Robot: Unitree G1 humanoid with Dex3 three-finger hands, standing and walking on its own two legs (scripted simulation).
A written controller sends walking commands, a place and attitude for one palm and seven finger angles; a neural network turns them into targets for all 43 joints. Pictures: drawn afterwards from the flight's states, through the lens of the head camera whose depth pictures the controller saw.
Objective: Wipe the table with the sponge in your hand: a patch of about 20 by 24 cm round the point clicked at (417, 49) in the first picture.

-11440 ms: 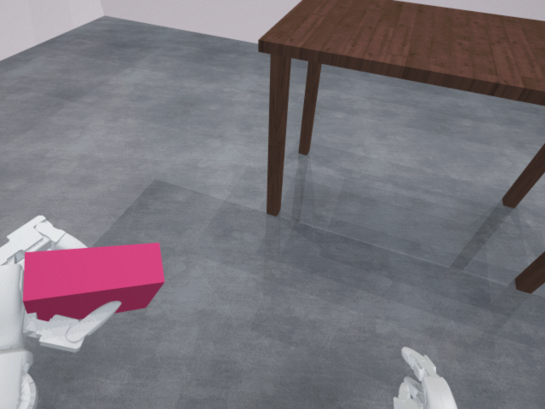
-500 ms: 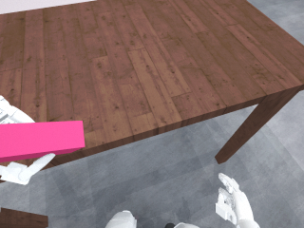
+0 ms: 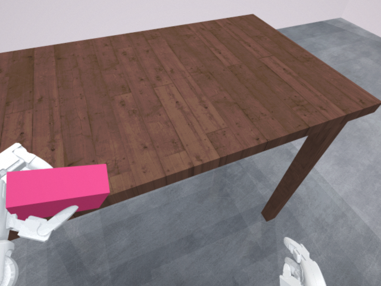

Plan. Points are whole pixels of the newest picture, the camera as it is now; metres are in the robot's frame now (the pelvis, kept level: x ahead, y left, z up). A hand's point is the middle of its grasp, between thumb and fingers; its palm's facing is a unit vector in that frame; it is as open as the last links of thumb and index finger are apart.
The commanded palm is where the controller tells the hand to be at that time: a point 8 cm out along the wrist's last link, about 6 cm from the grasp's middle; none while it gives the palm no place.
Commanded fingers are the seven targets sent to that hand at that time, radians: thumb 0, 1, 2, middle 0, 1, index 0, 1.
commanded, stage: come to a stop and stand still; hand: left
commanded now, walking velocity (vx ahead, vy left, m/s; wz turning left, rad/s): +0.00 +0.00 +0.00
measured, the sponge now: (75, 191) +0.23 +0.21 +0.14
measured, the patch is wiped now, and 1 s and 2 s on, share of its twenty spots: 0.00 0.00 0.00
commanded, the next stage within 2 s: look again from close up in 0.62 s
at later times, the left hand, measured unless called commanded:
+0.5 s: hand (14, 186) +0.22 +0.29 +0.16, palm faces +0.42 -0.85 -0.31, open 9.3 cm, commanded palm +0.16 +0.32 +0.18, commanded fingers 0.00 0.10 1.30 -1.20 -1.60 -1.20 -1.60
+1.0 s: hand (10, 186) +0.22 +0.29 +0.16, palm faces +0.44 -0.84 -0.33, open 9.3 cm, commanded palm +0.17 +0.32 +0.18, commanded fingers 0.00 0.10 1.30 -1.20 -1.60 -1.20 -1.60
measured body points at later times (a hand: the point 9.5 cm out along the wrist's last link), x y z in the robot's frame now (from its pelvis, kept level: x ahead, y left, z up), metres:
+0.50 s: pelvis +0.01 +0.03 +0.00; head +0.02 +0.06 +0.45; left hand +0.20 +0.33 +0.18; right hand +0.20 -0.18 -0.06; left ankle +0.01 +0.11 -0.74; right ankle +0.05 -0.10 -0.74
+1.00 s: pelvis +0.02 +0.04 +0.00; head +0.03 +0.06 +0.45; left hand +0.20 +0.34 +0.18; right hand +0.20 -0.18 -0.07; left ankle +0.01 +0.11 -0.74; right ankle +0.05 -0.10 -0.74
